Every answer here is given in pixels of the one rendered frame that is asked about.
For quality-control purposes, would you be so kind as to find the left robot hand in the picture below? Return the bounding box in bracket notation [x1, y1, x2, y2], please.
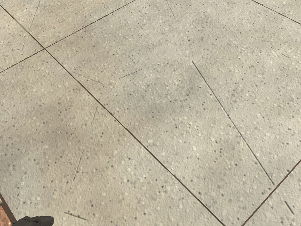
[11, 216, 55, 226]

